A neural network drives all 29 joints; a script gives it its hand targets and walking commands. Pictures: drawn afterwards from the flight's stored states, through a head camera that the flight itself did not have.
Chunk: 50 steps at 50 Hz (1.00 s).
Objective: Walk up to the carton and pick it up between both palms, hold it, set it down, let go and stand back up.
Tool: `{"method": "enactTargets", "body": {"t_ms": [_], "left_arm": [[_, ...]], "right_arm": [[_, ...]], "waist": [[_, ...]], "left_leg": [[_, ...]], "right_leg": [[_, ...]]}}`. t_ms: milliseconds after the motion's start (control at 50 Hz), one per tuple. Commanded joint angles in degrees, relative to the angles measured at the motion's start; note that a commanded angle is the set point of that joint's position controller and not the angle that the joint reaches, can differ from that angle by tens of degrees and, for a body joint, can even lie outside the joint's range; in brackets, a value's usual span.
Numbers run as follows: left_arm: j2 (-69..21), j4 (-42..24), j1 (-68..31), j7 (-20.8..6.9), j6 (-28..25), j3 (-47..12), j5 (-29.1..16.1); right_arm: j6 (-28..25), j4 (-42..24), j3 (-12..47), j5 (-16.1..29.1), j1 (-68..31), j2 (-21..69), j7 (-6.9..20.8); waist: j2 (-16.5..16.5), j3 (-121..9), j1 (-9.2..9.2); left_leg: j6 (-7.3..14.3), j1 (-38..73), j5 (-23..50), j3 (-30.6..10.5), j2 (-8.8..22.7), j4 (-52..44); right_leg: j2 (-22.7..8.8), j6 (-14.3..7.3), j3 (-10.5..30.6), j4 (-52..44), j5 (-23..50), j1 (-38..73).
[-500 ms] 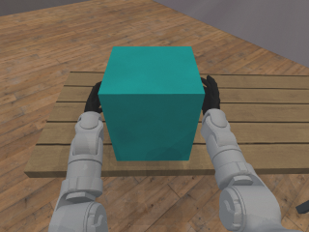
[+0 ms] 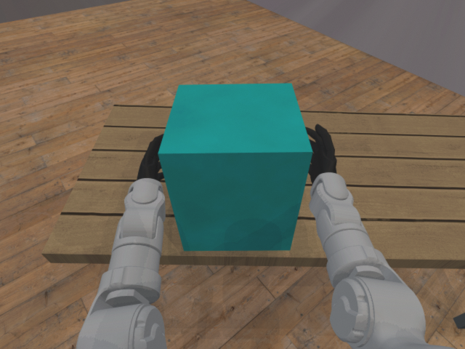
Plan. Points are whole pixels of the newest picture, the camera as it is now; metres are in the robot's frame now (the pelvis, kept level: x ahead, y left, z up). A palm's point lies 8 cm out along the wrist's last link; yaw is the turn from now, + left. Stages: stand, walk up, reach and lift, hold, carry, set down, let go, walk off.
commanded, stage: set down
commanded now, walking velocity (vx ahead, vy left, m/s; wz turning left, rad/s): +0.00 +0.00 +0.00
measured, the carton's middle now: (236, 169) +0.44 +0.03 +0.08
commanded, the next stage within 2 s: none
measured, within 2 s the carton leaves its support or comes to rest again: rests again in 0.78 s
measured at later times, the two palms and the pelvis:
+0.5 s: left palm (160, 179) +0.41 +0.17 +0.07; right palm (315, 171) +0.45 -0.12 +0.07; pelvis +0.02 +0.00 +0.00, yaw +0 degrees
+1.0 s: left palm (163, 179) +0.42 +0.17 +0.06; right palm (315, 172) +0.46 -0.13 +0.06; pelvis +0.02 +0.00 +0.00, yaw +0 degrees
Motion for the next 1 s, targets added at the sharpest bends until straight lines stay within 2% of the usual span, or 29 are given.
{"method": "enactTargets", "body": {"t_ms": [0, 60, 80, 120, 140, 200, 240, 260, 280, 300, 360, 400, 460, 480, 520, 580, 620, 640, 680, 700, 740, 760, 780, 820, 840, 900, 940, 960, 980], "left_arm": [[-24.74, -4.61, -47.27, -0.78, -8.52, -6.48, -0.27], [-23.73, -2.65, -46.81, -0.47, -9.23, -5.25, 0.52], [-23.87, -3.27, -47.60, -0.60, -9.72, -4.96, 0.55], [-23.69, -2.71, -46.73, -0.60, -10.10, -5.94, 0.54], [-23.93, -1.95, -44.76, -0.54, -10.17, -3.74, 1.10], [-24.20, -2.77, -44.51, -0.54, -11.21, -3.67, 1.63], [-25.08, -3.05, -45.01, -0.02, -11.80, -5.38, 1.57], [-24.83, -1.88, -43.59, -0.12, -11.44, -4.56, 1.67], [-25.63, -2.20, -43.33, -0.02, -11.86, -5.39, 1.40], [-25.56, -2.78, -43.61, -0.10, -12.36, -5.01, 1.34], [-26.25, -1.77, -41.69, 0.05, -13.99, -5.11, 0.71], [-27.70, -2.49, -40.15, 0.12, -14.45, -6.14, 1.12], [-27.84, -3.56, -40.39, 0.35, -15.27, -6.76, 0.17], [-27.66, -1.28, -37.57, 0.38, -15.07, -6.28, 0.88], [-27.33, -2.13, -37.68, 0.18, -15.29, -5.56, 1.47], [-28.07, -2.16, -36.52, -0.14, -15.44, -6.14, 1.02], [-27.12, -0.79, -36.76, -0.36, -15.31, -4.81, 1.87], [-28.26, -0.71, -34.74, -0.55, -15.56, -5.04, 1.19], [-27.73, -0.20, -36.47, -0.54, -15.64, -4.46, 1.25], [-29.00, -0.74, -35.36, -0.46, -15.80, -5.24, 1.50], [-28.18, 0.94, -33.91, -1.05, -16.04, -3.85, 1.91], [-28.02, 0.05, -35.24, -1.32, -16.30, -3.80, 1.44], [-27.58, 1.83, -35.67, -1.42, -16.17, -3.76, 1.39], [-27.20, 1.72, -35.31, -1.46, -16.27, -2.84, 2.39], [-26.23, 2.00, -36.65, -1.53, -16.49, -3.10, 1.80], [-27.06, 3.24, -36.02, -1.71, -17.04, -3.18, 1.75], [-27.87, 2.56, -35.49, -1.64, -17.44, -2.34, 2.09], [-27.59, 2.30, -35.36, -1.62, -17.91, -2.23, 1.82], [-26.56, 3.88, -35.70, -1.86, -17.81, -0.25, 2.80]], "right_arm": [[-4.33, -5.41, 12.42, -11.82, -43.94, 25.88, 9.52], [-4.61, -6.15, 11.40, -12.68, -44.77, 24.88, 9.54], [-4.73, -5.76, 11.89, -12.72, -44.50, 25.22, 9.48], [-4.73, -3.81, 10.97, -12.60, -42.73, 24.79, 9.82], [-5.09, -3.74, 11.76, -12.85, -42.76, 24.73, 9.93], [-6.02, -4.58, 12.85, -12.83, -43.22, 25.58, 9.67], [-6.71, -2.63, 11.85, -13.18, -41.88, 24.79, 9.61], [-6.75, -2.85, 13.07, -12.29, -42.31, 25.01, 9.71], [-6.94, -2.46, 13.08, -12.37, -41.53, 25.12, 9.71], [-7.65, -3.76, 13.59, -12.66, -41.96, 24.80, 9.85], [-9.24, -4.46, 13.89, -13.50, -41.67, 25.26, 9.49], [-9.95, -3.54, 13.84, -13.92, -41.03, 25.15, 9.26], [-10.82, -2.34, 14.07, -14.16, -41.14, 24.20, 9.59], [-10.79, -3.86, 14.59, -13.65, -41.09, 25.05, 9.35], [-10.85, -2.93, 15.82, -13.76, -39.52, 25.95, 9.21], [-10.87, -0.27, 14.69, -14.61, -37.37, 24.40, 9.29], [-10.73, -0.50, 15.44, -14.52, -38.17, 24.86, 9.25], [-11.28, -1.34, 15.69, -14.25, -37.84, 25.31, 8.94], [-11.15, -0.45, 15.27, -14.75, -38.50, 25.03, 9.36], [-11.49, -0.53, 16.52, -14.56, -38.01, 25.44, 9.35], [-11.65, 0.47, 15.79, -15.30, -36.22, 25.20, 9.10], [-11.63, -0.72, 16.39, -15.27, -37.57, 25.26, 8.90], [-11.71, 0.54, 14.95, -15.93, -37.30, 24.14, 8.78], [-11.69, 0.42, 16.43, -14.92, -37.79, 24.92, 9.16], [-11.83, -0.79, 15.54, -15.07, -38.23, 24.94, 9.08], [-12.13, 0.57, 13.87, -16.45, -37.49, 23.76, 9.18], [-12.48, 0.52, 15.69, -16.12, -37.23, 25.66, 9.14], [-12.57, -0.92, 14.60, -16.42, -37.50, 25.04, 9.11], [-12.29, -0.40, 15.94, -16.37, -37.58, 26.16, 8.97]], "waist": [[2.47, -37.78, 9.06], [2.62, -38.40, 10.19], [2.47, -37.72, 10.16], [3.34, -39.06, 9.26], [1.97, -38.05, 10.97], [2.67, -41.63, 11.09], [4.18, -42.82, 9.78], [3.83, -41.74, 10.81], [3.09, -42.67, 10.30], [3.77, -43.87, 11.06], [1.90, -47.48, 11.15], [3.16, -49.41, 10.04], [4.98, -51.55, 10.78], [4.22, -50.84, 11.02], [4.68, -50.73, 11.94], [4.65, -49.09, 10.71], [4.79, -48.85, 11.84], [4.66, -48.25, 11.41], [4.66, -48.43, 11.96], [4.52, -48.04, 12.53], [3.12, -46.73, 11.68], [2.81, -46.81, 12.10], [2.65, -46.10, 10.94], [3.37, -45.81, 12.75], [2.72, -46.49, 11.67], [2.62, -45.73, 11.18], [2.74, -46.48, 12.55], [1.85, -46.95, 11.69], [0.45, -45.74, 13.35]], "left_leg": [[2.18, 9.96, 15.00, 5.07, 2.48, 2.83], [2.40, 7.46, 13.01, 5.36, 2.53, 1.88], [2.31, 6.40, 13.47, 5.27, 2.59, 1.75], [2.19, 8.13, 15.76, 5.06, 2.81, 2.16], [2.59, 5.80, 14.84, 5.40, 2.66, 1.62], [2.51, 5.36, 16.87, 5.69, 2.25, 2.13], [1.84, 6.09, 18.91, 5.58, 2.75, 3.01], [2.00, 6.04, 19.63, 5.57, 2.71, 3.27], [2.00, 6.19, 20.63, 5.34, 2.67, 3.66], [1.77, 5.09, 19.94, 5.30, 2.76, 3.32], [2.39, 7.38, 23.22, 4.86, 3.30, 4.26], [1.90, 8.38, 26.15, 4.82, 3.13, 5.26], [1.82, 15.15, 32.28, 4.04, 4.19, 6.43], [1.95, 15.07, 32.76, 4.42, 4.03, 7.22], [2.37, 13.44, 32.71, 4.55, 3.89, 7.47], [2.12, 15.63, 33.74, 4.06, 4.37, 7.43], [2.33, 17.09, 36.98, 3.86, 4.61, 8.43], [2.29, 16.99, 35.63, 3.14, 4.61, 7.90], [2.62, 17.88, 37.61, 3.34, 4.77, 8.43], [2.49, 17.09, 38.79, 3.55, 4.54, 8.53], [2.88, 14.79, 34.68, 3.41, 4.49, 7.64], [2.84, 14.34, 33.33, 3.39, 4.58, 7.13], [2.95, 12.74, 31.25, 3.08, 4.53, 6.83], [3.20, 10.07, 29.83, 4.20, 3.92, 5.75], [3.42, 10.93, 30.18, 3.98, 3.99, 6.19], [3.23, 9.80, 28.73, 3.79, 4.15, 5.72], [3.21, 10.12, 31.15, 3.96, 4.01, 6.30], [3.13, 10.16, 30.29, 3.52, 4.47, 6.21], [4.30, 6.98, 26.73, 4.37, 3.80, 5.15]], "right_leg": [[-5.47, 8.17, -2.12, -4.72, 30.18, -2.71], [-6.10, 8.83, -1.48, -4.04, 30.94, -1.46], [-6.48, 8.87, -1.47, -3.53, 34.01, 0.12], [-5.71, 8.28, -1.97, -3.97, 33.07, -1.39], [-6.33, 8.95, -1.40, -3.35, 35.80, 0.44], [-6.44, 9.31, -1.08, -2.33, 41.68, 2.14], [-6.06, 9.00, -2.03, -1.63, 42.40, 0.19], [-6.26, 9.24, -1.74, -1.25, 44.14, 0.58], [-5.73, 8.97, -2.09, -1.27, 44.14, 1.07], [-6.71, 9.54, -1.62, -1.18, 45.78, 1.66], [-6.35, 9.76, -2.21, -0.36, 48.64, -2.39], [-6.21, 9.39, -2.57, -0.34, 50.53, -2.40], [-5.24, 8.50, -3.83, -1.56, 44.49, -11.30], [-4.90, 7.78, -3.56, -2.45, 44.18, -11.00], [-5.71, 8.39, -2.84, -1.76, 46.87, -9.92], [-5.69, 8.02, -3.30, -2.67, 44.42, -12.63], [-5.41, 8.01, -3.45, -2.27, 44.13, -14.87], [-6.09, 8.18, -3.19, -2.57, 45.46, -14.34], [-5.63, 7.54, -3.38, -2.95, 42.18, -16.48], [-5.50, 7.61, -3.22, -2.80, 43.52, -16.05], [-6.33, 8.08, -2.77, -2.66, 45.35, -13.31], [-6.67, 8.42, -2.77, -2.00, 46.17, -12.76], [-7.26, 8.73, -2.56, -2.00, 46.77, -11.56], [-7.22, 9.22, -2.06, -1.10, 48.97, -8.22], [-7.10, 9.07, -2.27, -0.91, 48.13, -9.21], [-7.58, 9.23, -2.48, -1.49, 47.25, -10.07], [-7.45, 9.44, -2.17, -0.97, 49.19, -9.76], [-7.46, 9.42, -2.58, -0.88, 48.26, -10.39], [-8.14, 9.69, -1.70, -0.68, 50.61, -7.21]]}}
